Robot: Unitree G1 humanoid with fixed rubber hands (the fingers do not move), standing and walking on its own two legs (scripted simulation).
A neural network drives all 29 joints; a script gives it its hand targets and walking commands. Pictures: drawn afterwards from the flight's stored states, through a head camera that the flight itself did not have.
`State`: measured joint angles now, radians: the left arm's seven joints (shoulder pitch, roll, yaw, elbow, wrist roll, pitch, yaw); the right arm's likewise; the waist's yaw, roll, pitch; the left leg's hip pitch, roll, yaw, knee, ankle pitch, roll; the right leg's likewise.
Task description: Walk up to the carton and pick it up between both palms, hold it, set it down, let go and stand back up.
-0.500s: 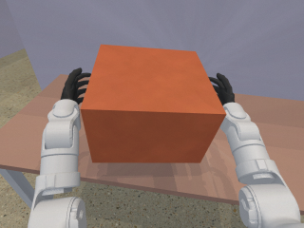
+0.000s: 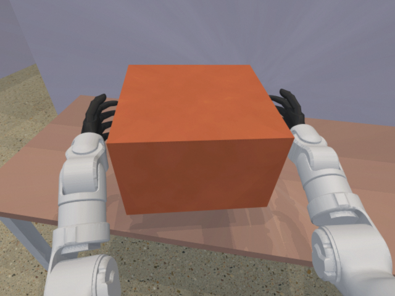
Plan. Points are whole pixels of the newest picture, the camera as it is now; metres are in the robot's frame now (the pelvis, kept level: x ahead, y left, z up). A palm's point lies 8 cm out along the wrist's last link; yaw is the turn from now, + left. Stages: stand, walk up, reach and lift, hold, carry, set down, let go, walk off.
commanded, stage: set down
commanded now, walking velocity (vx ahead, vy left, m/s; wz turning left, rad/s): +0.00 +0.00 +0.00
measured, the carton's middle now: (194, 132) +0.44 +0.00 +0.15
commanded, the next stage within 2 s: none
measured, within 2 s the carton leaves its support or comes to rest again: rests again in 1.64 s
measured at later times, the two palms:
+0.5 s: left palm (108, 146) +0.37 +0.17 +0.17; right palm (295, 135) +0.40 -0.21 +0.17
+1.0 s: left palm (115, 156) +0.37 +0.17 +0.14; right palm (291, 141) +0.42 -0.22 +0.14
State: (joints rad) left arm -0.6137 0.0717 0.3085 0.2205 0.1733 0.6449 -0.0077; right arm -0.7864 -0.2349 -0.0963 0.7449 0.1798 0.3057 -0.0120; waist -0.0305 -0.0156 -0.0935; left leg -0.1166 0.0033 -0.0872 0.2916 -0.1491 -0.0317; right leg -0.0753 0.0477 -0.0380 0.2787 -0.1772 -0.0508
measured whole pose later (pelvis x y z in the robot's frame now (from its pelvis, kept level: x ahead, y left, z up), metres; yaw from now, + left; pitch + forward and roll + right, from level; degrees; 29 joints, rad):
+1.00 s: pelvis +0.00 +0.00 +0.00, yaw -1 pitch +7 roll +0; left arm -0.60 -0.03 0.25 0.39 0.15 0.46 0.12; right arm -0.83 -0.31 -0.24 1.04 0.03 0.05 0.15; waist 0.06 -0.01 -0.15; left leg -0.28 0.01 -0.06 0.27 -0.12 -0.04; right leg -0.26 0.04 -0.05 0.30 -0.16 -0.06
